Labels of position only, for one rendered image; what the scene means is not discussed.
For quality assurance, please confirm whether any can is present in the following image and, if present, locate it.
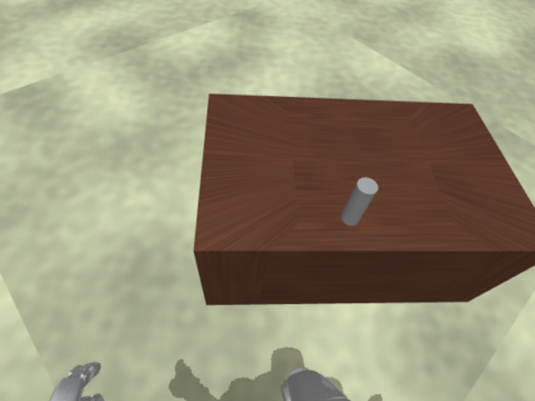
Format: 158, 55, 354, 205
341, 177, 378, 226

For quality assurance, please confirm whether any left robot hand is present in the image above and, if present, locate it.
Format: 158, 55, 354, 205
49, 362, 104, 401

